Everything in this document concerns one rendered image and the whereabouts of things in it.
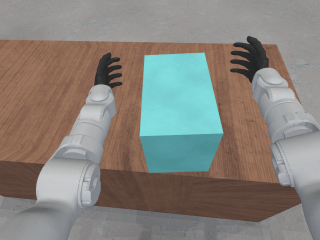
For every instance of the robot left forearm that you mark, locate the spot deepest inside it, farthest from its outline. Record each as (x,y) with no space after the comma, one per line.
(90,129)

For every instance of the robot right forearm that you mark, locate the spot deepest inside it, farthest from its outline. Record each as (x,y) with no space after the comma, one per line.
(281,111)

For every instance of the robot right hand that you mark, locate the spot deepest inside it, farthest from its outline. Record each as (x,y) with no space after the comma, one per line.
(256,58)

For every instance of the robot left hand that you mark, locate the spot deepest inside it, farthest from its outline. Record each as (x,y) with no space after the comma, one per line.
(102,76)

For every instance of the carton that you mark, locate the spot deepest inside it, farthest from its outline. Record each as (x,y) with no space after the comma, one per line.
(180,126)

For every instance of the pedestal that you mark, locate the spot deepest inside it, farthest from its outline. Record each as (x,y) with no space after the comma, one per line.
(44,85)

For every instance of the robot right upper arm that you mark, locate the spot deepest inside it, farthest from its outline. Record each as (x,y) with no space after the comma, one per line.
(296,162)

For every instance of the robot left upper arm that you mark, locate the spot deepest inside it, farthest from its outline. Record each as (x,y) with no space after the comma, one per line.
(66,186)

